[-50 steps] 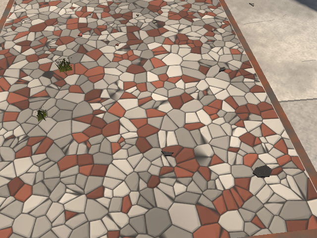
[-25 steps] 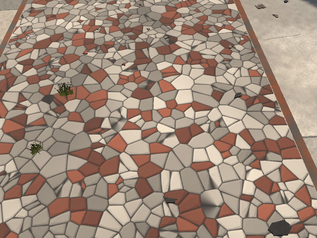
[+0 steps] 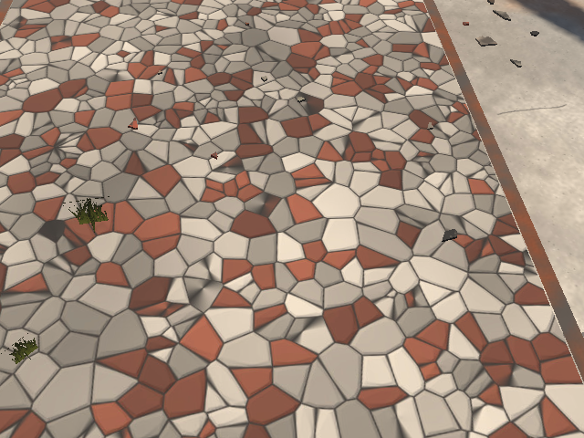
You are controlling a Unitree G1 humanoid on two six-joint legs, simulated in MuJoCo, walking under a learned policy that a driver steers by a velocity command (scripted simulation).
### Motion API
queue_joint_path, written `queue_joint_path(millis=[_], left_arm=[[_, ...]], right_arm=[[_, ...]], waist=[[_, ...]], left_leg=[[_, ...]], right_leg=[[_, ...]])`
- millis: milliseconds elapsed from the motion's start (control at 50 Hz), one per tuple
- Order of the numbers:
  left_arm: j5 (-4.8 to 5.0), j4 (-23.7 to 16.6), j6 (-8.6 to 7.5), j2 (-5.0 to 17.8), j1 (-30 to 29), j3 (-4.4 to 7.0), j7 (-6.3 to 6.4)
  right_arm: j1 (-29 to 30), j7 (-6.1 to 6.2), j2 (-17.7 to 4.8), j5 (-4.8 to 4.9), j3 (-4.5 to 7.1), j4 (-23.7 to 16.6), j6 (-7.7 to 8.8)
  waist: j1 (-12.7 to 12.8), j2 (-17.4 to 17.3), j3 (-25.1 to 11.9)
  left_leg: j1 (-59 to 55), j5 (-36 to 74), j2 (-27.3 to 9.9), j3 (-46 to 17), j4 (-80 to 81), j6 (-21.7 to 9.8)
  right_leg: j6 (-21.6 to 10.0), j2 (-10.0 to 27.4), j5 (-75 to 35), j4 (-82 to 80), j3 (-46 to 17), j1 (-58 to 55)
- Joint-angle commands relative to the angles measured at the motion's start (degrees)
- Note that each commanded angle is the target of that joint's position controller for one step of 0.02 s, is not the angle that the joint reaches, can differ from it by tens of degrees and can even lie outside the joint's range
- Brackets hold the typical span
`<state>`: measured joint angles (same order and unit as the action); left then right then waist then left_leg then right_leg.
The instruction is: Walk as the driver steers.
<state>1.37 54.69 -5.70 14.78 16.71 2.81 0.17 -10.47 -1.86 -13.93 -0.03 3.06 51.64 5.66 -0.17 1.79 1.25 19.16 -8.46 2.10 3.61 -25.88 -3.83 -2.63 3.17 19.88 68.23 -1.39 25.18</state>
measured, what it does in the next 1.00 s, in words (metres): walks ahead, turning left: right foot, then left foot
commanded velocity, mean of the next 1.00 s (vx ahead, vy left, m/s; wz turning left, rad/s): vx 0.50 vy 0.00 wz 0.31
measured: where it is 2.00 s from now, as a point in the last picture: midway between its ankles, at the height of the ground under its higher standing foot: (220, 307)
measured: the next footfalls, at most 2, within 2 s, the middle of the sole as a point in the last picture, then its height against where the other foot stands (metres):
right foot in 0.42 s outside the picture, level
left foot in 0.96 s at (227, 377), level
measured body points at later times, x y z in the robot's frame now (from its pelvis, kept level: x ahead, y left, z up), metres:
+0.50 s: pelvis +0.27 -0.05 -0.01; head +0.31 -0.06 +0.44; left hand +0.44 +0.20 -0.11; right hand +0.27 -0.32 -0.15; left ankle +0.11 +0.07 -0.66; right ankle +0.36 -0.15 -0.74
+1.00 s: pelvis +0.51 +0.04 -0.02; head +0.55 +0.06 +0.42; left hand +0.44 +0.31 -0.16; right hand +0.78 -0.14 -0.12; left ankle +0.58 +0.14 -0.74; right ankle +0.38 -0.16 -0.69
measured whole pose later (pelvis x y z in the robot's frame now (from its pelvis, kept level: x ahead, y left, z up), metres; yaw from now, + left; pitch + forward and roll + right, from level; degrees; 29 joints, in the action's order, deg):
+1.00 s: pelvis +0.51 +0.04 -0.02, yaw +21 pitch +1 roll -2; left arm 0.5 54.2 -3.5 15.7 15.9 4.8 1.1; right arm -4.0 -2.4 -15.1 1.6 5.3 44.1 2.0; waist 1.5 -0.3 3.4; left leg 29.5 -9.9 0.3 3.6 -38.7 -6.5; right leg 3.2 6.6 28.7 49.4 10.2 5.0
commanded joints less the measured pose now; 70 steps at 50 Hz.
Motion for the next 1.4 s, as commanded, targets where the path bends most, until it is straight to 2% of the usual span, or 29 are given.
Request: queue_joint_path(millis=[20, 80, 200, 280, 340, 380, 400, 420, 440, 460, 480, 520, 560, 600, 740, 860, 900, 940, 960, 980, 1000, 1020, 1040, 1060, 1080, 1180, 1260, 1340, 1400], left_arm=[[-0.45, -2.9, 0.59, 2.9, 2.6, 1.32, 0.59], [-0.95, -4.7, 1.31, 3.2, -2.0, 1.65, 0.87], [-0.83, -8.1, 0.73, 1.7, -14.1, 1.13, -0.09], [-0.35, -10.5, 0.29, 1.8, -21.0, 0.66, -1.24], [-0.19, -11.9, -0.67, 3.2, -21.7, 0.91, -2.17], [-0.29, -10.4, -1.25, 5.6, -15.4, 1.99, -2.12], [-0.48, -7.7, -1.41, 8.2, -6.5, 3.42, -1.67], [-1.54, -5.7, -1.5, 12.7, 4.8, 4.66, -1.0], [-1.83, -4.3, -0.98, 16.6, 8.8, 5.51, -1.09], [-1.66, -4.8, -0.86, 10.4, 8.6, 3.93, -1.0], [-1.46, -5.7, -0.97, 7.6, 3.5, 2.98, -0.73], [-1.62, -6.3, -1.08, 4.4, -4.0, 1.97, -0.87], [-2.2, -5.7, -1.34, 3.0, -6.2, 1.73, -0.96], [-2.14, -4.9, -1.63, 4.2, -5.9, 2.18, -0.61], [-2.14, -3.4, -0.92, 7.5, -3.4, 3.29, 1.09], [-0.56, -2.0, 0.9, 9.8, 0.9, 4.26, 1.28], [-0.04, -2.4, 1.57, 11.4, -0.4, 4.72, 1.33], [0.57, -3.1, 2.49, 12.4, -2.8, 4.82, 1.37], [-0.21, -3.8, 2.41, 11.3, -2.3, 4.3, 1.5], [-2.73, -7.0, 1.23, 2.6, 0.8, 1.82, 1.01], [-0.59, -8.7, -1.56, 4.2, -1.8, 1.45, 0.3], [1.76, -10.4, -3.05, 7.2, -8.1, 2.16, -0.22], [1.39, -10.2, -3.79, 6.9, -8.9, 1.93, -0.16], [-0.24, -9.2, -3.81, 7.3, -8.5, 2.3, 0.32], [-1.03, -8.8, -3.12, 8.3, -7.5, 2.96, 0.47], [-2.19, -10.8, -0.39, 5.6, -11.2, 2.61, 0.62], [-1.95, -11.1, -0.8, 2.8, -15.8, 1.23, -0.73], [-1.44, -11.5, -0.72, 4.3, -18.0, 1.11, -1.87], [-1.76, -11.3, -1.0, 7.1, -15.1, 1.79, -2.57]], right_arm=[[-1.4, -0.17, -4.8, -0.41, 0.76, -1.4, 0.99], [-4.2, 0.78, -7.4, -0.32, 1.38, 0.1, 1.13], [-9.6, 2.06, -8.1, 0.48, 1.28, 2.2, 0.28], [-14.1, 2.16, -8.4, 0.91, 1.45, 4.4, -0.55], [-14.3, 2.58, -9.2, 1.26, 1.92, 5.0, -1.44], [-11.9, 2.68, -10.3, 1.39, 2.31, 4.3, -1.86], [-10.9, 2.58, -9.1, 1.15, 1.86, 3.8, -1.96], [-10.1, 2.48, -6.6, 0.3, 0.84, 2.0, -1.81], [-18.1, 2.15, 1.6, 0.87, -1.32, 1.7, -0.74], [-16.0, 2.09, -4.7, 2.24, 0.13, 2.7, 0.11], [-10.9, 2.2, -8.1, 3.19, 1.21, 1.0, 0.37], [-6.6, 2.82, -6.9, 2.22, 1.7, 0.2, -0.3], [-8.7, 2.66, -4.2, 2.22, 1.97, 0.3, -1.98], [-8.0, 2.62, -2.7, 2.2, 2.06, -0.6, -3.27], [2.6, 0.97, -2.4, 1.21, 1.99, -5.1, -3.53], [11.6, -1.04, -2.7, 1.33, 1.47, -10.0, -3.7], [9.9, -1.39, -4.4, 1.36, 2.23, -10.8, -3.87], [-2.4, -1.15, -8.2, 1.68, 4.58, -8.2, -3.94], [-12.5, -0.12, -13.1, 1.8, 6.95, -5.4, -4.2], [-12.9, 0.68, -20.1, 2.21, 8.11, -5.0, -4.11], [-14.3, 0.24, -18.2, 1.14, 6.88, -7.3, -2.99], [-13.2, -0.03, -13.8, 0.54, 5.62, -6.9, -2.1], [-10.3, 0.08, -11.4, 0.9, 4.95, -7.3, -1.57], [-5.2, 0.13, -9.1, 1.0, 4.26, -8.5, -1.44], [-2.0, 0.31, -7.2, 0.63, 3.55, -9.7, -1.35], [-4.1, 2.18, -9.9, 0.74, 3.83, -9.5, -0.94], [-7.2, 3.21, -7.8, 0.25, 2.92, -7.6, -1.72], [-7.9, 3.4, -7.8, -0.55, 2.29, -5.8, -1.79], [-5.3, 3.5, -9.0, -0.6, 2.56, -5.5, -2.13]], waist=[[1.2, -6.2, -3.2], [1.0, -4.7, -0.6], [-2.5, -4.9, 1.6], [-4.9, -4.7, 3.7], [-3.4, -5.6, 3.7], [0.7, -7.0, 0.2], [4.8, -6.1, -5.5], [8.8, -1.3, -14.8], [5.5, 14.9, -23.4], [7.1, 11.0, -23.2], [6.4, 8.2, -14.5], [3.2, 2.7, -6.0], [0.3, 4.4, -3.4], [-0.6, 3.2, -1.3], [1.2, 1.1, 2.1], [3.6, 1.0, 4.8], [1.4, 2.7, 2.5], [-6.1, 2.6, -4.6], [-10.1, -1.2, -9.9], [-4.3, -17.4, -12.0], [-5.4, -13.7, -21.7], [-6.9, -9.1, -15.3], [-5.1, -6.4, -10.7], [-2.4, -3.0, -7.7], [-0.2, -3.3, -6.5], [0.8, -3.1, -2.5], [-2.2, -6.1, -2.6], [-3.3, -6.6, -2.3], [-1.1, -6.8, -3.4]], left_leg=[[-8.0, 5.8, -15.0, -16.6, 16.7, -9.9], [-8.0, 10.0, -14.9, -13.2, 19.0, -10.6], [-12.0, 10.1, -12.6, -7.8, 19.7, -7.7], [-18.4, 9.5, -14.8, -8.6, 17.4, -7.7], [-21.9, 12.6, -16.9, -11.3, 13.1, -7.0], [-20.8, 22.8, -16.1, -11.5, 6.8, -5.7], [-17.4, 27.8, -12.7, -9.5, -2.8, -4.2], [-5.7, 15.9, -8.5, -6.6, -20.1, -1.9], [16.5, -19.1, 0.8, -4.2, -40.1, 1.8], [21.6, -24.5, -1.5, -11.8, -48.2, 1.4], [25.1, -20.0, -4.2, -11.1, -50.0, 0.8], [21.1, -11.7, -8.6, -9.5, -45.6, 0.8], [15.9, -8.5, -10.4, -9.6, -42.6, 0.7], [16.8, -6.3, -10.9, -9.4, -40.7, 0.9], [20.5, 9.9, -10.0, -6.8, -22.4, 2.0], [21.3, 4.2, -8.4, -1.5, -13.1, -0.3], [15.5, -1.6, -5.3, 1.7, -12.3, -2.2], [-1.7, -1.5, 0.4, 5.1, -8.2, -5.3], [-19.2, 0.1, -0.5, -0.8, -6.2, -7.9], [-35.6, -5.7, -15.2, -30.8, -1.2, -16.5], [-41.5, -14.2, -21.8, -52.9, 9.3, -22.0], [-39.2, -9.8, -20.7, -46.1, 10.8, -18.5], [-32.2, -5.1, -18.3, -37.8, 9.7, -16.2], [-23.5, 0.3, -15.9, -31.6, 9.6, -14.2], [-17.2, 5.4, -14.2, -27.6, 10.6, -13.2], [-8.8, 19.0, -11.3, -19.6, 13.7, -12.7], [-6.7, 30.5, -6.8, -9.4, 11.0, -6.9], [-12.1, 28.2, -9.8, -9.8, 8.7, -5.4], [-17.7, 36.2, -12.0, -10.3, 1.6, -5.1]], right_leg=[[-0.1, 5.5, -4.8, -2.2, -2.4, 8.2], [1.4, 6.1, -11.3, -9.5, -2.0, 13.0], [2.0, 3.7, -26.3, -29.0, 0.4, 13.7], [1.7, 2.3, -24.2, -35.5, 0.9, 14.7], [0.4, 1.1, -18.7, -39.5, 0.2, 12.1], [-0.8, -1.4, -16.2, -41.6, 2.0, 0.9], [-2.4, -2.1, -17.0, -41.8, 2.6, -12.2], [-6.1, 7.7, -17.9, -39.5, -7.2, -30.7], [-14.3, 21.9, -9.6, -44.9, -32.1, -50.5], [-13.5, 21.3, -3.4, -49.1, -37.1, -48.3], [-10.6, 19.7, -4.5, -50.2, -28.0, -40.8], [-8.1, 15.5, -10.7, -54.4, -15.8, -25.3], [-7.3, 13.2, -12.8, -58.2, -8.7, -18.1], [-7.9, 13.2, -16.4, -60.3, -4.0, -15.7], [-6.6, 12.1, -21.1, -62.1, 8.1, -18.7], [-5.2, 15.0, -25.7, -57.7, 12.5, -28.6], [-4.0, 15.2, -42.1, -51.3, 14.2, -30.3], [-1.7, 12.7, -56.2, -33.5, 16.9, -27.6], [1.2, 10.3, -45.2, -17.2, 17.2, -15.9], [5.0, 0.0, 5.7, 3.7, 14.7, 9.7], [4.6, -4.7, 15.4, 12.9, -0.8, 17.9], [2.9, -1.9, 10.3, 13.4, -3.1, 24.1], [1.4, 0.7, 5.2, 9.2, -3.0, 23.5], [1.4, 3.0, 1.5, 4.0, -3.3, 18.9], [1.5, 4.4, -0.6, 0.1, -3.7, 14.1], [5.1, 3.1, -10.0, -15.1, -1.3, 11.8], [4.2, 0.0, -28.1, -31.4, 2.1, 4.0], [1.7, -1.0, -30.2, -36.7, 1.5, 3.3], [-1.0, -2.5, -20.6, -38.2, 1.8, 2.5]])
Velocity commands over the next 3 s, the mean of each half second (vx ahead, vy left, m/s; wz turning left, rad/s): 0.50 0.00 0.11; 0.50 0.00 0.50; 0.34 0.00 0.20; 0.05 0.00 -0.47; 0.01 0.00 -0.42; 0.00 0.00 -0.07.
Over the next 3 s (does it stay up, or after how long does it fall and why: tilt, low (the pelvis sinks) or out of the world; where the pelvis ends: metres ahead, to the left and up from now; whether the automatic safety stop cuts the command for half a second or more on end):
stays up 0.80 0.17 0.00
